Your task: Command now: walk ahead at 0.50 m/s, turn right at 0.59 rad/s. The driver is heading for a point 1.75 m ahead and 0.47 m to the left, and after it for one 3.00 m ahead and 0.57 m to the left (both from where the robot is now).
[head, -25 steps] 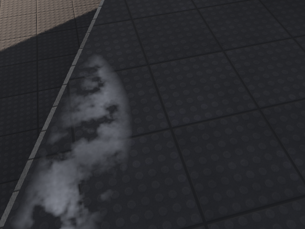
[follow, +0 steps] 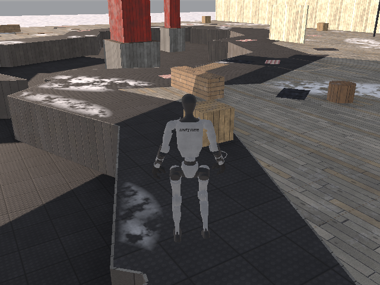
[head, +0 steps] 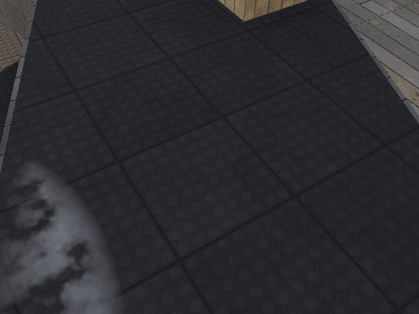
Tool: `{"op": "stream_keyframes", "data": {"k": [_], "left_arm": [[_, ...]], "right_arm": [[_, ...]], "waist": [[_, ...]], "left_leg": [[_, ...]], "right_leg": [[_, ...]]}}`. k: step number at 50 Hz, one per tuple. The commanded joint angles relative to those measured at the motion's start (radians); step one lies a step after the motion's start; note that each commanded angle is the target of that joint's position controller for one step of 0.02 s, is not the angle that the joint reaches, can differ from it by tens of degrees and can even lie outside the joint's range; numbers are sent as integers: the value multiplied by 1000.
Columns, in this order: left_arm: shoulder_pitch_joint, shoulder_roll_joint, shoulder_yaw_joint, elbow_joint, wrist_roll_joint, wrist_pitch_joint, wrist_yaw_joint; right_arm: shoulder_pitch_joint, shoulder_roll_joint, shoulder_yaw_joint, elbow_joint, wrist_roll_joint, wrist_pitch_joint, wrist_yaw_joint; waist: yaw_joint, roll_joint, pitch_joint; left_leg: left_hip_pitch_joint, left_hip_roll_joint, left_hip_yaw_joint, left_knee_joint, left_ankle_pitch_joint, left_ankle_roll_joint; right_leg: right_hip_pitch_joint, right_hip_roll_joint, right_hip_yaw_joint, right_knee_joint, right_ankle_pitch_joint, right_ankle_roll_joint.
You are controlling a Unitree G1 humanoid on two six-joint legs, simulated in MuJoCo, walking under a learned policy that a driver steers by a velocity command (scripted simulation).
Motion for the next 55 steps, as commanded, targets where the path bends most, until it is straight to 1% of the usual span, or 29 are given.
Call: {"op": "stream_keyframes", "data": {"k": [1, 5, 9, 13, 15, 17, 18, 19, 20, 21, 22, 23, 26, 29, 32, 38, 40, 41, 42, 43, 44, 45, 46, 47, 48, 49, 50, 52, 55], "left_arm": [[-20, 55, 22, -101, -3, 0, -11], [-83, 42, 14, -130, 1, -5, -18], [-214, -3, -10, -155, 9, -24, -37], [-315, 12, -16, -193, 10, -40, -52], [-275, 60, 2, -190, 11, -51, -56], [-11, 145, 46, -109, 20, -50, -46], [173, 241, 71, -83, 35, -43, -24], [153, 282, 65, -92, 46, -41, -22], [140, 192, 48, -92, 38, -42, -25], [86, 150, 33, -81, 29, -46, -24], [27, 114, 21, -75, 27, -51, -27], [-28, 86, 15, -73, 30, -56, -31], [-108, 56, 13, -57, 39, -86, -29], [-102, 77, 24, -27, 46, -96, -11], [-80, 103, 33, -6, 42, -92, 1], [-12, 153, 56, 42, 10, -62, 6], [-26, 184, 64, 44, -3, -47, 10], [-40, 197, 66, 42, -8, -37, 11], [-56, 191, 61, 38, -13, -30, 11], [-37, 155, 46, 26, 6, -35, 15], [48, 1, 1, -29, 45, -59, 8], [-36, 71, 2, -42, 8, -99, -4], [-127, 118, 14, -66, -29, -119, -12], [-144, 107, 8, -66, -16, -131, -8], [-142, 111, 13, -53, 15, -133, 1], [-123, 123, 22, -46, 27, -124, 1], [-113, 123, 25, -46, 31, -111, 0], [-120, 93, 19, -52, 38, -90, -1], [-223, 52, 1, -83, 41, -81, -3]], "right_arm": [[7, -120, -29, -37, -2, -11, -3], [22, -165, -43, -27, -3, -12, -11], [96, -182, -44, -1, 4, 0, -13], [162, -227, -51, 39, 37, 26, -2], [157, -254, -56, 49, 43, 39, -4], [156, -217, -37, 58, 41, 37, -7], [155, -132, -5, 24, 2, 27, -5], [259, -49, 18, 13, 16, 7, 0], [176, -172, -14, 22, 51, -2, 2], [110, -186, -22, -6, 61, -3, 5], [83, -173, -21, -4, 48, 2, 1], [81, -167, -27, -2, 35, 13, -3], [134, -100, -20, 10, 39, 57, -8], [67, -83, -18, -19, 30, 67, -9], [-10, -59, -6, -44, 26, 61, 9], [-153, -78, -5, -121, 24, 64, 41], [-120, -105, -20, -132, 22, 69, 47], [-41, -131, -37, -119, 25, 72, 47], [106, -178, -66, -82, 30, 74, 40], [264, -269, -105, -43, 33, 83, 20], [222, -382, -119, -53, 37, 77, 12], [243, -314, -94, -95, 27, 58, 22], [218, -248, -78, -86, 21, 42, 25], [169, -216, -68, -91, 27, 33, 23], [96, -178, -57, -104, 24, 32, 19], [52, -150, -46, -125, 11, 31, 14], [37, -148, -45, -136, 6, 31, 10], [52, -166, -49, -135, 13, 27, -1], [93, -196, -59, -124, 22, 30, -22]], "waist": [[-10, 151, -18], [-14, 115, -13], [-69, 91, 14], [-76, 103, 67], [-26, 128, 32], [114, 117, -144], [175, -18, -315], [94, -220, -447], [144, -117, -383], [124, -124, -229], [91, -71, -161], [55, -75, -107], [-15, -66, -47], [-16, -25, -5], [10, -6, 16], [52, 3, 67], [13, -23, 27], [-36, -31, -26], [-121, -11, -102], [-180, 79, -187], [-45, 352, -239], [-110, 224, -378], [-125, 163, -251], [-90, 98, -170], [-46, 65, -119], [-9, 76, -104], [8, 83, -97], [16, 68, -78], [-13, 78, -38]], "left_leg": [[148, 279, -251, -281, 15, 164], [202, 291, -110, -302, 202, 176], [201, 256, 6, -305, 233, 150], [283, 293, -37, -270, 287, 161], [326, 302, -52, -174, 493, 141], [194, 224, 10, 133, 594, 81], [-57, 155, 37, 482, 210, 27], [-347, 4, -63, 765, -434, -20], [-431, 52, -150, 853, -403, -19], [-496, 94, -125, 852, -323, -14], [-464, 132, -117, 812, -243, -15], [-416, 153, -116, 772, -189, -19], [-324, 179, -129, 715, -110, -40], [-384, 177, -142, 597, 19, -51], [-370, 161, -106, 403, 176, -35], [-390, 128, -23, 229, 111, 30], [-297, 71, 31, 218, 9, 70], [-185, 24, 67, 211, -29, 95], [25, -34, 88, 151, 17, 130], [317, 22, -61, 124, 54, 180], [587, 267, -647, -4, -115, 363], [663, 349, -910, -164, -262, 410], [602, 336, -789, -187, -211, 359], [470, 295, -668, -172, -127, 323], [330, 257, -567, -167, -13, 294], [234, 229, -502, -182, 87, 283], [181, 217, -475, -201, 141, 284], [113, 197, -407, -219, 245, 288], [55, 141, -321, -227, 249, 249]], "right_leg": [[-195, -108, 31, -22, 70, 11], [-261, -121, 29, -177, 243, 27], [-170, -93, -36, -419, 383, 11], [-145, -57, -93, -572, 299, -15], [-42, -20, -105, -643, 229, -39], [402, 4, -117, -694, 330, -85], [734, -244, 147, -629, 431, -163], [911, -451, 567, -761, 287, -302], [830, -411, 528, -816, 194, -275], [718, -371, 365, -834, 209, -238], [590, -327, 267, -866, 246, -211], [477, -296, 183, -907, 281, -196], [317, -285, 45, -1018, 342, -200], [324, -274, -70, -1051, 393, -181], [354, -248, -175, -1057, 416, -155], [513, -299, -252, -991, 494, -121], [553, -303, -278, -875, 792, -99], [553, -287, -297, -747, 953, -81], [494, -246, -329, -542, 997, -48], [275, -200, -335, -241, 744, 7], [-165, 14, -240, 116, -166, 78], [-277, 41, 10, 226, -229, 60], [-369, -6, 22, 216, -137, 33], [-348, -52, 22, 137, -52, 12], [-276, -86, 24, 45, 6, 12], [-196, -106, 33, -7, 42, 13], [-154, -108, 31, -45, 59, 21], [-131, -100, 7, -140, 93, 48], [-122, -67, -13, -361, 287, 81]]}}
Keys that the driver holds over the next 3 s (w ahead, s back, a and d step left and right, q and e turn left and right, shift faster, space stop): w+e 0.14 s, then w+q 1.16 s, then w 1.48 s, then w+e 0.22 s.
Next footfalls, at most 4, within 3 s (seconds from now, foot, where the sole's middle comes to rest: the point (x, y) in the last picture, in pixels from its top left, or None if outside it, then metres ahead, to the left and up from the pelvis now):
0.34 right None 0.33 -0.18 -0.77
0.86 left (188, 274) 0.61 0.08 -0.77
1.34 right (218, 192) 0.94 -0.02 -0.77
1.82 left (128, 171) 1.04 0.34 -0.77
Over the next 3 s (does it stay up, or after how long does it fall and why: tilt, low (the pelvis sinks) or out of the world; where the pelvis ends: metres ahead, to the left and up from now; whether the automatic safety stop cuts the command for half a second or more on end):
stays up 1.50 0.51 -0.01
